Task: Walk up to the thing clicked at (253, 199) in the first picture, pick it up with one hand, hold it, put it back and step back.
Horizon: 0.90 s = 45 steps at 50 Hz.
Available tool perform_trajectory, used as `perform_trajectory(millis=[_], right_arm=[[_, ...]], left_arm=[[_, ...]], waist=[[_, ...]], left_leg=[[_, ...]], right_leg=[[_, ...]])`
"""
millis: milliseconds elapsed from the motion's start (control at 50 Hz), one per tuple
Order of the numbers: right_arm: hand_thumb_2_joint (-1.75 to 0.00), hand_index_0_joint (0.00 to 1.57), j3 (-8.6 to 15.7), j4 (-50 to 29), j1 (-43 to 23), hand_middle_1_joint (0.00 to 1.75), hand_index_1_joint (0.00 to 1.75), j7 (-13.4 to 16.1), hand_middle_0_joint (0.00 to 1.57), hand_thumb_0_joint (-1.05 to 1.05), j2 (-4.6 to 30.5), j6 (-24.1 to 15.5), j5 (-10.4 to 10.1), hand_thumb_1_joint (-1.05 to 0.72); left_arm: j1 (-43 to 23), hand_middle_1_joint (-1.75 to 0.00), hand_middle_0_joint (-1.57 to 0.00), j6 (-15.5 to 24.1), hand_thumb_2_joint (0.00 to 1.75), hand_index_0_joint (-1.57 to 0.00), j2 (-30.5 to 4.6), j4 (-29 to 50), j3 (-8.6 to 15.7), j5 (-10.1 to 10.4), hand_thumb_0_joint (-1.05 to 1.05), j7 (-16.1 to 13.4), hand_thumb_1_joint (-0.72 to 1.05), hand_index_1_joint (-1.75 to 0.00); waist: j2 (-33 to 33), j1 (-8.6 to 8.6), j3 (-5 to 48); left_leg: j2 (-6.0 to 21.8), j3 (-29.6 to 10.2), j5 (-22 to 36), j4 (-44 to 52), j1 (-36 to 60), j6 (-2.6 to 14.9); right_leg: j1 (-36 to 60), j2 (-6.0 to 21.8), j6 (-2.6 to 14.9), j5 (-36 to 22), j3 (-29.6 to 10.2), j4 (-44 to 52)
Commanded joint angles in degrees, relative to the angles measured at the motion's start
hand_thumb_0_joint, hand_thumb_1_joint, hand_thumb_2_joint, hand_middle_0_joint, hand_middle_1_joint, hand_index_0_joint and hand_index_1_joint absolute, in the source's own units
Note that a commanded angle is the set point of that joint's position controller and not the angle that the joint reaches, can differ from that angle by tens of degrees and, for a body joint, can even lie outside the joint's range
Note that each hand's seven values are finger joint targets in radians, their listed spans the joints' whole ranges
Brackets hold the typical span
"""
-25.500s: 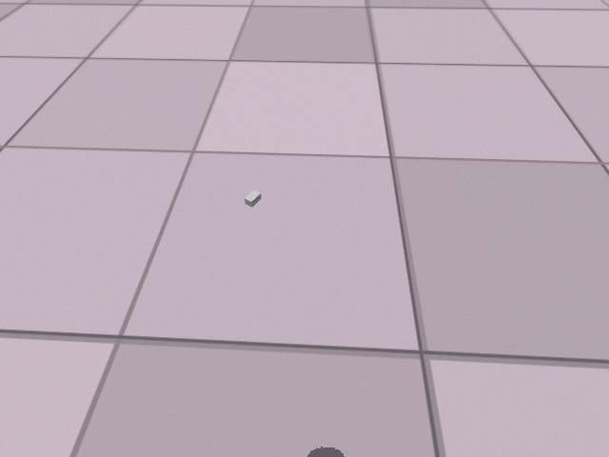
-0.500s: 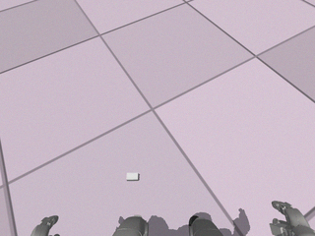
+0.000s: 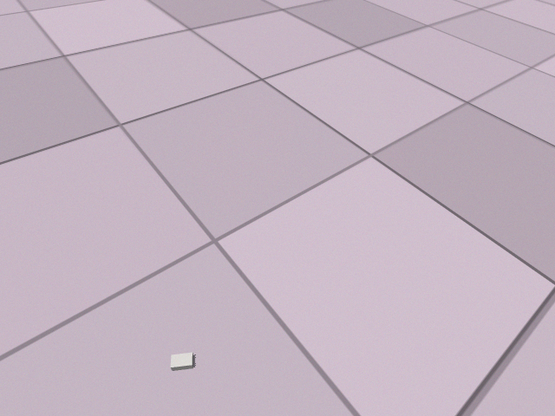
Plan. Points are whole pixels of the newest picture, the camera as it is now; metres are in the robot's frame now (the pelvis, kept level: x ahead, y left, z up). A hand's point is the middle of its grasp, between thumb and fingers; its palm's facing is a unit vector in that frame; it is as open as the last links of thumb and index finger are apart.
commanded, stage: walk up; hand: left
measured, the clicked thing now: (182, 361) +0.45 +0.27 -0.74
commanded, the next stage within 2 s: stand in 1.40 s
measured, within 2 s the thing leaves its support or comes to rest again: neither
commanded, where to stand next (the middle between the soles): +0.09 +0.00 m, yaw +6 degrees
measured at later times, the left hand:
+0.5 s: hand out of the picture +0.09 +0.32 -0.14, palm faces +0.07 -0.85 -0.52, open 7.4 cm
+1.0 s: hand out of the picture +0.04 +0.25 -0.16, palm faces +0.03 -0.92 -0.39, open 7.3 cm
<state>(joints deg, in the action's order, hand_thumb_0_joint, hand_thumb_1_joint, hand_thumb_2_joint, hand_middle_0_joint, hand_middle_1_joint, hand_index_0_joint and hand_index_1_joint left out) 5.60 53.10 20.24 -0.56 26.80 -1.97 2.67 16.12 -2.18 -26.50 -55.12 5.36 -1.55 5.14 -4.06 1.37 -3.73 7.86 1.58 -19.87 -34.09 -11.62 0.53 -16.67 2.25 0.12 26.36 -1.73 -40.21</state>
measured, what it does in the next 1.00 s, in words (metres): steps on the spot: right foot, then left foot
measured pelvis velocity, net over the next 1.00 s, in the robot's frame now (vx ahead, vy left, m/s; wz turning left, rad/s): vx -0.01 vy -0.02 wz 0.04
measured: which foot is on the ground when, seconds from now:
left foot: down 0.00-0.02, up 0.04-0.46, down 0.48-0.92, up 0.94-1.00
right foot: up 0.00-0.00, down 0.02-0.52, up 0.54-0.88, down 0.90-1.00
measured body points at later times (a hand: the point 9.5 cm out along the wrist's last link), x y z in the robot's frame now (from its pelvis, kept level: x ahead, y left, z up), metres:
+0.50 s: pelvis +0.05 +0.01 -0.02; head +0.13 +0.00 +0.43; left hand +0.09 +0.36 -0.10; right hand +0.17 -0.28 -0.16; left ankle +0.11 +0.15 -0.73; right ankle +0.03 -0.15 -0.72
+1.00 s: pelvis -0.01 -0.02 -0.02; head +0.03 -0.02 +0.43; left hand +0.03 +0.30 -0.13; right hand +0.13 -0.34 -0.12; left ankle +0.07 +0.13 -0.70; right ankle +0.00 -0.12 -0.73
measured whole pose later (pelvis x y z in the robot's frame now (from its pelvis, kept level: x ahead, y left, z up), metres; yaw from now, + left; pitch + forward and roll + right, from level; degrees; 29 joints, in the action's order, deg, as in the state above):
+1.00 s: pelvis -0.01 -0.02 -0.02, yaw +2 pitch -3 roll +1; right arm 2.7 49.9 8.9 1.9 23.9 1.0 0.7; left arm 13.1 -1.8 -22.0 -50.8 4.7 -3.2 1.6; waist -1.1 -2.5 -8.2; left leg -1.2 -4.4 -25.7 -53.5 -29.4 0.9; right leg -17.4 -0.2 3.3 24.7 0.4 -45.0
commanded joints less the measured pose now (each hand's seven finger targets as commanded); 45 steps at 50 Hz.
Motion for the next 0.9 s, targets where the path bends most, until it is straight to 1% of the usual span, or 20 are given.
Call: perform_trajectory(millis=[0, 20, 40, 60, 120, 180, 240, 300, 380, 420, 440, 460, 500, 520, 560, 600, 760, 800, 860, 880], right_arm=[[-0.9, 0.2, 0.9, -7.1, -5.8, 0.3, 0.3, 0.3, 0.2, 0.0, 6.6, 0.5, 0.1, -0.9], [-0.9, 0.2, -0.5, -9.1, -6.0, 0.3, 0.3, 0.4, 0.2, 0.0, 3.6, 0.3, -1.1, -0.9], [-0.9, 0.2, 0.7, -9.5, -7.0, 0.3, 0.3, 0.8, 0.2, 0.0, 7.5, 0.4, -2.2, -0.9], [-0.9, 0.2, 1.9, -8.5, -6.2, 0.3, 0.3, 0.9, 0.2, 0.0, 12.0, -0.1, -2.6, -0.9], [-0.9, 0.2, 2.5, -4.4, 0.5, 0.3, 0.3, -0.7, 0.2, 0.0, 11.9, 0.4, -3.0, -0.9], [-0.9, 0.2, 2.4, -5.1, 2.6, 0.3, 0.3, -2.2, 0.2, 0.0, 9.4, 2.7, -0.8, -0.9], [-0.9, 0.2, 1.9, -8.4, 0.2, 0.3, 0.3, -2.6, 0.2, 0.0, 7.5, 4.2, 0.3, -0.9], [-0.9, 0.2, 1.9, -10.4, -3.2, 0.3, 0.3, -2.2, 0.2, 0.0, 7.0, 5.0, -0.5, -0.9], [-0.9, 0.2, 1.4, -10.1, -6.6, 0.3, 0.3, -1.2, 0.2, 0.0, 6.1, 4.3, -2.0, -0.9], [-0.9, 0.2, 1.3, -9.2, -6.3, 0.3, 0.3, -0.7, 0.2, 0.0, 6.2, 3.8, -2.1, -0.9], [-0.9, 0.2, 1.5, -8.2, -3.5, 0.3, 0.3, -0.6, 0.2, 0.0, 6.2, 3.2, -2.0, -0.9], [-0.9, 0.2, 2.2, -7.4, -1.4, 0.3, 0.3, -0.2, 0.2, 0.0, 8.8, 2.6, -1.7, -0.9], [-0.9, 0.2, 3.3, -9.7, -2.6, 0.3, 0.3, 0.2, 0.2, 0.0, 14.3, 2.1, -1.7, -0.9], [-0.9, 0.2, 3.2, -9.0, -2.3, 0.3, 0.3, 0.3, 0.2, 0.0, 14.0, 2.4, -2.8, -0.9], [-0.9, 0.2, 1.9, -10.7, -8.6, 0.3, 0.3, 1.0, 0.2, 0.0, 9.4, 3.0, -3.2, -0.9], [-0.9, 0.2, 1.4, -10.3, -10.1, 0.3, 0.3, 1.8, 0.2, 0.0, 8.9, 2.9, -2.9, -0.9], [-0.9, 0.2, 1.7, -9.6, -10.0, 0.3, 0.3, 3.2, 0.2, 0.0, 12.1, 1.5, -1.8, -0.9], [-0.9, 0.2, 2.0, -10.0, -10.4, 0.3, 0.3, 3.4, 0.2, 0.0, 12.8, 1.3, -1.7, -0.9], [-0.9, 0.2, 1.3, -10.4, -14.3, 0.3, 0.3, 3.2, 0.2, 0.0, 11.7, 1.6, -1.7, -0.9], [-0.9, 0.2, 0.4, -10.8, -13.7, 0.3, 0.3, 3.0, 0.2, 0.0, 8.6, 1.9, -1.8, -0.9]], left_arm=[[17.5, -0.3, -0.2, 3.7, 0.9, -0.2, -13.9, -0.8, 4.8, -0.5, 0.0, -2.5, 0.9, -0.3], [16.8, -0.3, -0.2, 4.2, 0.9, -0.2, -17.0, 1.8, 5.3, -1.4, 0.0, -3.2, 0.9, -0.3], [8.3, -0.3, -0.2, 4.3, 0.9, -0.2, -18.6, 5.4, 4.9, -1.3, 0.0, -3.4, 0.9, -0.3], [3.1, -0.3, -0.2, 4.4, 0.9, -0.2, -19.9, 7.4, 5.0, -0.7, 0.0, -3.2, 0.9, -0.3], [-0.6, -0.3, -0.2, 6.9, 0.9, -0.2, -14.9, 7.3, 3.2, 0.9, 0.0, -4.4, 0.9, -0.3], [3.6, -0.3, -0.2, 8.5, 0.9, -0.2, -14.0, 6.2, 3.1, 1.1, 0.0, -6.7, 0.9, -0.3], [3.6, -0.3, -0.2, 8.5, 0.9, -0.2, -12.8, 7.2, 2.8, 1.2, 0.0, -9.3, 0.9, -0.3], [0.9, -0.3, -0.2, 7.5, 0.9, -0.2, -12.2, 9.2, 2.4, 1.5, 0.0, -9.9, 0.9, -0.3], [-0.5, -0.3, -0.2, 5.5, 0.9, -0.2, -11.1, 10.5, 1.8, 1.5, 0.0, -9.2, 0.9, -0.3], [-1.7, -0.3, -0.2, 4.3, 0.9, -0.2, -11.7, 10.6, 1.6, 1.8, 0.0, -9.0, 0.9, -0.3], [-2.3, -0.3, -0.2, 3.8, 0.9, -0.2, -11.6, 10.4, 1.3, 2.3, 0.0, -8.9, 0.9, -0.3], [-0.5, -0.3, -0.2, 3.7, 0.9, -0.2, -9.3, 10.5, 0.4, 2.8, 0.0, -8.8, 0.9, -0.3], [4.0, -0.3, -0.2, 3.0, 0.9, -0.2, -4.8, 11.0, -0.6, 4.0, 0.0, -9.5, 0.9, -0.3], [1.8, -0.3, -0.2, 2.6, 0.9, -0.2, -6.3, 9.8, -0.7, 3.4, 0.0, -10.4, 0.9, -0.3], [-0.5, -0.3, -0.2, 2.2, 0.9, -0.2, -9.3, 8.7, -0.1, 3.6, 0.0, -10.0, 0.9, -0.3], [-0.4, -0.3, -0.2, 1.4, 0.9, -0.2, -8.2, 8.1, 0.1, 3.3, 0.0, -9.1, 0.9, -0.3], [-2.0, -0.3, -0.2, 0.0, 0.9, -0.2, -7.3, 8.2, 1.5, 0.2, 0.0, -6.8, 0.9, -0.3], [-1.5, -0.3, -0.2, -0.2, 0.9, -0.2, -7.3, 8.5, 2.3, -0.5, 0.0, -5.7, 0.9, -0.3], [5.0, -0.3, -0.2, 0.6, 0.9, -0.2, -6.9, 6.3, 3.2, -1.2, 0.0, -4.3, 0.9, -0.3], [5.2, -0.3, -0.2, 1.3, 0.9, -0.2, -9.7, 6.7, 3.9, -2.0, 0.0, -4.3, 0.9, -0.3]], waist=[[-4.4, -9.61, 0.5], [-11.0, -9.89, -1.4], [-4.9, -7.23, -5.1], [-5.2, -5.26, -8.9], [0.2, -0.44, -8.3], [1.7, -0.43, -6.7], [-1.1, -0.53, -5.1], [-6.1, -1.03, -5.1], [-11.4, -3.52, -1.0], [-10.2, -2.67, 1.9], [-7.9, -0.43, 4.6], [0.5, 0.88, 8.4], [15.8, -0.45, 15.9], [16.6, 0.75, 16.5], [10.6, -0.45, 13.4], [10.1, -1.88, 10.2], [14.3, -0.84, 6.5], [14.7, -0.97, 7.7], [12.6, -5.29, 8.1], [-0.1, -5.52, 5.2]], left_leg=[[-5.8, 0.9, -20.9, -20.7, -24.1, 5.36], [-11.3, -5.3, -17.5, -34.1, -34.2, 2.74], [-10.4, -11.4, -11.1, -33.7, -33.8, 1.89], [-7.2, -12.0, -8.9, -31.4, -30.9, 1.86], [-6.1, -14.2, 2.1, -28.4, -25.5, 0.54], [-6.5, -14.5, 5.8, -27.3, -22.3, -1.14], [-9.0, -13.8, 5.1, -28.1, -20.4, -1.64], [-9.4, -11.5, 2.4, -24.3, -18.4, -1.1], [-8.8, -3.0, 4.3, -9.4, -11.9, -0.12], [-9.3, 0.2, 6.5, -1.3, -8.4, 0.8], [-10.1, 1.4, 13.5, 6.5, -2.6, 1.81], [-8.9, -1.8, 28.8, 8.5, 4.5, 3.27], [9.3, -27.3, 64.2, 1.8, 18.4, 14.58], [13.7, -32.2, 58.8, 4.6, 13.0, 19.06], [6.9, -18.7, 48.9, 3.6, 6.3, 14.73], [5.1, -14.5, 40.8, 2.8, 1.8, 12.07], [10.1, -21.0, 32.4, 4.0, -0.8, 14.55], [10.3, -22.2, 24.7, 4.8, -2.9, 14.05], [4.5, -15.5, 2.3, 1.3, -15.4, 7.72], [-3.1, -9.1, -10.3, -8.8, -23.3, 4.01]], right_leg=[[22.9, 0.1, 2.01, 1.8, -3.4, 18.6], [19.2, 12.2, 5.6, 20.1, -27.0, 25.6], [9.0, 20.7, 9.76, 31.9, -39.5, 34.8], [2.0, 21.3, 11.51, 36.4, -40.3, 37.4], [4.0, 12.9, 6.72, 14.3, -20.2, 31.6], [4.2, 12.8, 6.63, -12.4, -11.1, 25.7], [4.2, 14.4, 8.95, -49.5, -3.9, 18.0], [3.0, 14.8, 9.67, -57.2, -1.4, 14.9], [7.4, 10.7, 7.82, -51.5, 1.6, 7.4], [9.2, 9.8, 6.78, -49.6, 2.1, 0.7], [8.8, 8.7, 5.68, -46.4, 3.1, -5.9], [6.2, 6.0, 3.36, -37.3, 3.2, -15.3], [-11.7, -6.7, 0.48, 12.1, 0.7, -31.6], [-9.2, -3.3, 1.13, 13.1, -3.5, -32.0], [-7.5, -2.4, 1.57, 9.5, -6.1, -32.7], [-8.1, -2.9, 1.62, 5.1, -5.2, -31.3], [-6.0, -1.8, 0.5, 4.1, -1.1, -14.5], [-4.1, -1.5, 1.19, 3.5, -0.3, -11.2], [9.3, -1.5, 4.28, -1.9, 0.0, 5.9], [8.5, 5.3, 7.22, 10.8, -14.0, 17.2]])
